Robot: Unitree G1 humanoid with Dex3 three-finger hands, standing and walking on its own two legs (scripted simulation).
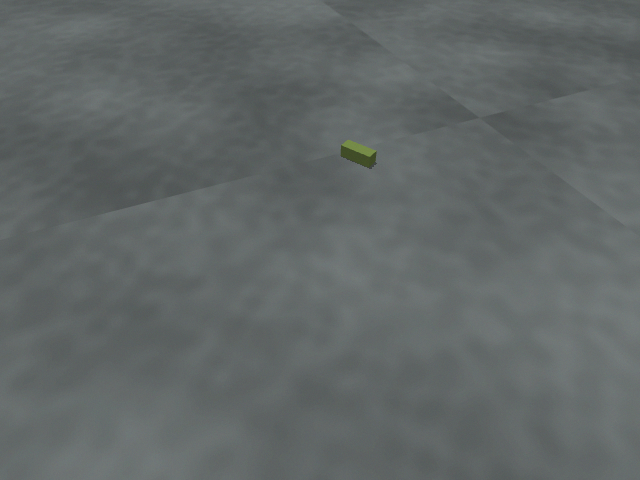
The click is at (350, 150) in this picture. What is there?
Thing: lying carton
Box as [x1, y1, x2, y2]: [341, 140, 376, 167]
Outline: 341,145 341,155 368,167 375,160 375,150 350,140 347,140
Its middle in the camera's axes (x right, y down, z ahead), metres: +0.20 -0.47 +2.09
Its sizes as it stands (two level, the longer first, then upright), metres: 0.179 0.068 0.067
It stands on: the floor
